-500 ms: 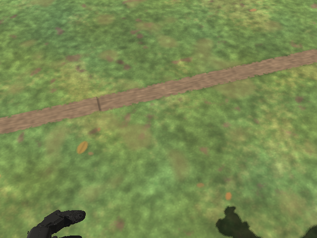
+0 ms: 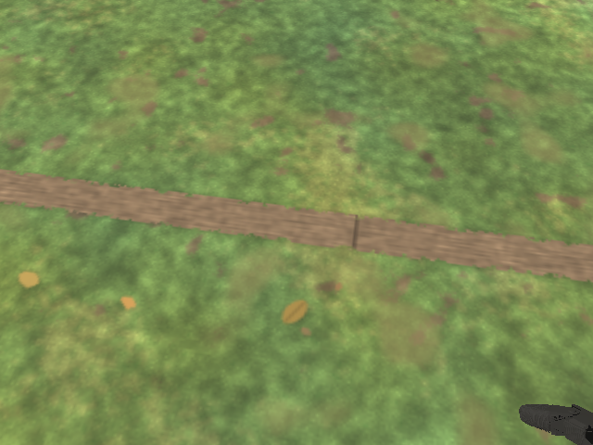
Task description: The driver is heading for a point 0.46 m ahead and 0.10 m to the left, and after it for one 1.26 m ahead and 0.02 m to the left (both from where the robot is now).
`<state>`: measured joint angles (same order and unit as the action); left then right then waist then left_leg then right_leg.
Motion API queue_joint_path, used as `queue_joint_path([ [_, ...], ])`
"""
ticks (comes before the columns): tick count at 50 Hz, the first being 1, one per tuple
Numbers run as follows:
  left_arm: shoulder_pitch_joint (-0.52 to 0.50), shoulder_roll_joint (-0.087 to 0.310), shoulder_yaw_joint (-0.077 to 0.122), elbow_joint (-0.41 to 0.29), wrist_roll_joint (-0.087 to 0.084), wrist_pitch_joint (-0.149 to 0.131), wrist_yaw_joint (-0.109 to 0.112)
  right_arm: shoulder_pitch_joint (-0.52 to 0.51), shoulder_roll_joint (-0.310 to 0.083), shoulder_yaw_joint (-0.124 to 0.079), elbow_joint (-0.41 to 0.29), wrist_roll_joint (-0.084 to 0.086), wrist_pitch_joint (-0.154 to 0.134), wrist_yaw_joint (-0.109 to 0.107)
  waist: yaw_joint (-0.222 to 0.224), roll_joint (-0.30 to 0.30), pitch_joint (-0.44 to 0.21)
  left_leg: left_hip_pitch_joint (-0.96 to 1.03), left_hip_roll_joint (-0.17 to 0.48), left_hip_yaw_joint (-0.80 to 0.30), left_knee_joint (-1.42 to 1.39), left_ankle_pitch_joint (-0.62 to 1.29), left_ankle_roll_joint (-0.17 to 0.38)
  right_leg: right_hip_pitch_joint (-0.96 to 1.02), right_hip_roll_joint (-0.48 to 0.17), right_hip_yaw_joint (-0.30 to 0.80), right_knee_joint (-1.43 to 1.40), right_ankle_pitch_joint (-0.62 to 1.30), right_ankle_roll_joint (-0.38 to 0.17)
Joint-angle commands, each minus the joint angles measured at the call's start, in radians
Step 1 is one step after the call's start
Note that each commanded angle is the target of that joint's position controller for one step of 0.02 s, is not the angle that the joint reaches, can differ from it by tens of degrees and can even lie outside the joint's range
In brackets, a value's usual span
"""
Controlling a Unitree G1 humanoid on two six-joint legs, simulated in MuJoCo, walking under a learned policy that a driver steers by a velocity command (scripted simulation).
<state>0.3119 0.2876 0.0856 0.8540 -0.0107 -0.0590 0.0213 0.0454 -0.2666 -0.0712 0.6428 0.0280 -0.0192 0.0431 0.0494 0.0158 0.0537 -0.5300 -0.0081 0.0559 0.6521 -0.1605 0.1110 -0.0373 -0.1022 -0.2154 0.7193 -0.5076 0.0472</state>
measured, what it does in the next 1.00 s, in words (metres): walks ahead, turning left: right foot, then left foot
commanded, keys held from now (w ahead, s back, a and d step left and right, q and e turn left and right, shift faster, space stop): w+q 0.14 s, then q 0.50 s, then e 0.36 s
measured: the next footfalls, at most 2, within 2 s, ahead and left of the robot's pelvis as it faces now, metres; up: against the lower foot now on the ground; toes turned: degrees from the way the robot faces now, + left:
right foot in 0.44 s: +0.44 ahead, -0.05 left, +0.00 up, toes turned +21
left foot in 0.82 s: +0.28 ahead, +0.15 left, +0.00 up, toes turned +23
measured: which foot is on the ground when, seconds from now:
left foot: down 0.00-0.44, up 0.46-0.80, down 0.82-1.00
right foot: up 0.00-0.42, down 0.44-0.86, up 0.88-1.00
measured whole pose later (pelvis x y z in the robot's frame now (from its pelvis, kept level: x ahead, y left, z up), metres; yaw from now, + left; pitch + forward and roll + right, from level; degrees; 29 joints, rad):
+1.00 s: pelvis +0.29 +0.02 +0.02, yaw +21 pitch +1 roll -1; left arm 0.21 0.29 0.06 0.80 -0.02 0.03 0.00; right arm 0.17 -0.23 -0.04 0.67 -0.02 0.01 -0.03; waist 0.02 -0.02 0.01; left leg -0.26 0.04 0.02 0.54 -0.29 -0.01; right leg -0.45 0.00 -0.02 0.90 -0.47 0.03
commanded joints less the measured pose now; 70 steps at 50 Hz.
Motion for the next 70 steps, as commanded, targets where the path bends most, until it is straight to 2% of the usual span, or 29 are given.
queue_joint_path([
  [1,-0.062,0.093,-0.010,-0.155,-0.005,-0.082,-0.021,0.377,-0.259,-0.081,0.000,-0.007,-0.011,-0.020,-0.173,0.154,-0.436,0.958,0.336,-0.879,-0.373,-0.274,0.313,-0.774,0.110,0.307,0.696,-0.074,-0.031],
  [2,-0.148,0.128,-0.002,-0.178,-0.036,-0.096,-0.025,0.344,-0.199,-0.064,0.019,-0.014,-0.026,-0.019,-0.178,0.102,-0.290,0.868,0.312,-0.731,-0.386,-0.173,0.262,-0.851,0.066,0.298,0.675,0.030,-0.052],
  [3,-0.155,0.114,-0.009,-0.174,-0.018,-0.103,-0.016,0.278,-0.168,-0.053,0.013,-0.007,-0.034,-0.021,-0.130,0.014,-0.212,0.715,0.272,-0.610,-0.377,-0.061,0.225,-0.806,0.020,0.300,0.588,0.119,-0.062],
  [5,-0.120,0.127,0.005,-0.157,0.018,-0.086,-0.010,0.173,-0.113,-0.035,-0.014,-0.016,-0.041,-0.024,-0.050,0.017,-0.140,0.492,0.202,-0.468,-0.405,0.113,0.193,-0.662,-0.031,0.312,0.453,0.208,-0.049],
  [12,-0.280,0.038,-0.020,-0.214,0.035,-0.047,-0.011,0.224,-0.164,-0.051,0.019,-0.007,-0.027,-0.063,-0.065,0.043,-0.064,0.265,0.062,-0.238,-0.362,0.537,0.116,-0.524,0.077,0.238,0.018,0.501,0.019],
  [16,-0.375,0.052,-0.016,-0.243,0.014,-0.043,-0.028,0.291,-0.164,-0.053,0.046,-0.001,0.000,-0.075,-0.109,0.088,-0.086,0.275,0.066,-0.319,-0.304,0.376,0.056,-0.417,0.147,0.251,-0.162,0.644,0.006],
  [20,-0.292,0.116,0.012,-0.225,0.018,-0.051,-0.033,0.237,-0.145,-0.056,0.016,-0.007,0.013,-0.099,-0.049,0.120,-0.122,0.406,0.087,-0.452,-0.121,0.355,0.025,-0.362,0.130,0.314,-0.265,0.549,-0.040],
  [21,-0.225,0.121,0.016,-0.210,0.028,-0.058,-0.029,0.204,-0.128,-0.050,-0.005,-0.004,0.013,-0.098,-0.009,0.101,-0.158,0.394,0.040,-0.436,-0.016,0.354,-0.004,-0.252,0.110,0.298,-0.338,0.654,-0.064],
  [22,-0.143,0.163,0.022,-0.208,0.051,-0.058,-0.023,0.208,-0.072,-0.031,-0.039,-0.019,0.009,-0.091,0.008,-0.011,-0.284,0.280,-0.033,-0.373,0.221,0.135,-0.046,-0.001,-0.049,0.408,-0.280,0.970,-0.126],
  [23,-0.121,0.165,0.012,-0.212,0.070,-0.044,-0.020,0.443,-0.020,-0.018,-0.010,-0.017,0.012,-0.085,-0.081,-0.277,-0.414,0.016,-0.182,-0.304,0.522,-0.622,-0.113,0.303,-0.330,0.709,-0.221,1.357,-0.331],
  [24,-0.135,0.152,0.018,-0.213,0.028,-0.024,-0.025,0.530,-0.145,-0.031,0.011,-0.007,0.020,-0.076,-0.097,-0.285,-0.492,-0.047,-0.089,-0.291,0.676,-0.574,-0.142,0.285,-0.412,0.875,-0.268,1.019,-0.391],
  [26,-0.237,0.053,-0.016,-0.250,0.025,0.013,-0.012,0.320,-0.221,-0.058,-0.007,0.002,0.062,-0.086,-0.056,-0.109,-0.272,-0.106,-0.018,-0.212,0.724,-0.386,-0.188,0.049,-0.251,0.627,-0.341,0.629,-0.303],
  [29,-0.288,0.075,-0.016,-0.234,0.041,0.037,0.004,0.285,-0.135,-0.044,-0.035,-0.005,0.091,-0.088,-0.084,-0.142,-0.126,-0.007,0.011,-0.136,0.615,-0.297,-0.195,-0.228,-0.127,0.421,-0.439,0.479,-0.258],
  [35,-0.260,0.098,-0.007,-0.193,0.028,0.038,0.002,0.223,-0.067,-0.012,-0.058,-0.029,0.072,-0.082,-0.057,-0.132,-0.195,0.120,0.046,-0.108,0.292,-0.269,-0.167,-0.203,-0.152,0.351,-0.451,0.522,-0.312],
  [39,-0.257,0.078,-0.025,-0.161,0.005,0.046,-0.029,0.252,-0.054,-0.002,-0.014,-0.039,0.065,-0.064,-0.077,-0.144,-0.161,0.324,0.022,-0.068,-0.066,-0.129,-0.128,-0.284,-0.108,0.349,-0.436,0.280,-0.269],
  [41,-0.196,0.053,-0.040,-0.128,-0.006,0.043,-0.042,0.266,-0.091,-0.008,-0.007,-0.052,0.061,-0.060,-0.088,-0.118,-0.142,0.498,0.043,-0.101,-0.235,-0.015,-0.079,-0.399,-0.055,0.340,-0.392,0.166,-0.163],
  [42,-0.182,0.023,-0.051,-0.136,0.016,0.036,-0.052,0.275,-0.172,-0.020,-0.025,-0.066,0.061,-0.070,-0.065,0.030,-0.148,0.539,0.218,-0.282,-0.273,0.061,-0.023,-0.465,0.019,0.273,-0.244,0.094,-0.086],
  [43,-0.155,0.015,-0.047,-0.151,0.006,0.032,-0.047,0.193,-0.213,-0.031,-0.018,-0.069,0.065,-0.072,-0.012,0.243,-0.127,0.315,0.321,-0.341,-0.324,-0.079,0.070,-0.402,0.090,0.182,-0.182,0.066,-0.046],
  [44,-0.200,0.098,-0.025,-0.142,0.009,0.038,-0.037,0.117,-0.176,-0.028,-0.047,-0.068,0.053,-0.072,-0.045,0.202,-0.069,0.213,0.279,-0.307,-0.361,-0.188,0.075,-0.336,0.090,0.195,-0.070,0.112,-0.027],
  [47,-0.173,0.127,0.005,-0.129,0.001,0.072,-0.014,0.100,-0.164,-0.029,-0.043,-0.056,0.018,-0.082,-0.064,0.218,-0.031,0.263,0.313,-0.283,-0.335,0.094,0.088,-0.467,0.096,0.212,0.204,0.014,-0.021],
  [52,-0.167,0.045,-0.011,-0.153,-0.013,0.091,-0.024,0.092,-0.144,-0.034,-0.024,-0.032,0.025,-0.093,-0.070,0.134,-0.107,0.418,0.313,-0.180,-0.234,0.411,0.093,-0.498,0.067,0.191,0.185,0.019,0.005],
  [57,-0.094,0.071,0.001,-0.161,-0.011,0.099,-0.047,0.086,-0.170,-0.047,0.000,-0.002,0.043,-0.100,-0.034,0.140,-0.147,0.383,0.297,-0.100,-0.115,0.348,0.027,-0.275,0.127,0.101,-0.175,0.272,-0.047],
  [58,-0.071,0.104,0.014,-0.159,-0.001,0.100,-0.039,0.137,-0.146,-0.044,0.022,-0.003,0.039,-0.096,-0.033,0.056,-0.144,0.311,0.248,-0.039,-0.008,0.195,-0.041,-0.178,0.124,0.168,-0.283,0.430,-0.083],
  [59,-0.043,0.250,0.050,-0.176,0.003,0.097,-0.020,0.147,-0.081,-0.024,-0.008,-0.051,0.034,-0.091,-0.060,-0.252,-0.158,0.043,0.127,0.072,0.296,-0.190,-0.163,0.005,-0.124,0.522,-0.316,0.866,-0.190],
  [60,-0.003,0.278,0.047,-0.188,0.039,0.082,-0.033,0.015,-0.074,-0.016,-0.061,-0.055,0.028,-0.098,0.019,-0.331,-0.186,-0.131,-0.009,-0.046,0.492,-0.557,-0.194,0.005,-0.300,0.766,-0.362,1.024,-0.410],
  [61,-0.008,0.246,0.036,-0.199,0.049,0.061,-0.040,-0.007,-0.117,-0.028,-0.054,-0.038,0.026,-0.099,0.035,-0.181,-0.192,-0.162,0.015,-0.129,0.605,-0.540,-0.187,0.018,-0.278,0.722,-0.368,0.947,-0.429],
  [63,-0.100,0.198,0.026,-0.207,0.011,0.050,-0.023,0.012,-0.122,-0.036,-0.019,-0.031,0.032,-0.111,-0.012,-0.085,-0.140,-0.189,0.044,-0.148,0.576,-0.372,-0.176,-0.009,-0.172,0.585,-0.347,0.800,-0.322],
  [65,-0.139,0.168,0.012,-0.218,-0.008,0.064,-0.004,0.037,-0.125,-0.042,-0.009,-0.035,0.034,-0.116,-0.042,-0.113,-0.142,-0.130,0.033,-0.146,0.545,-0.261,-0.189,-0.053,-0.117,0.540,-0.355,0.797,-0.285],
  [70,-0.075,0.162,0.011,-0.228,-0.009,0.064,0.018,-0.001,-0.105,-0.037,-0.023,-0.019,-0.002,-0.076,-0.015,-0.155,-0.097,-0.144,0.014,-0.133,0.260,-0.119,-0.184,-0.046,-0.079,0.635,-0.516,0.048,-0.285],
])
Over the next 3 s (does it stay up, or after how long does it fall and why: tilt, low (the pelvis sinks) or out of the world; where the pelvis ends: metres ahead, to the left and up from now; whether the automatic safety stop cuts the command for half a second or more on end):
stays up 1.06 -0.09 0.03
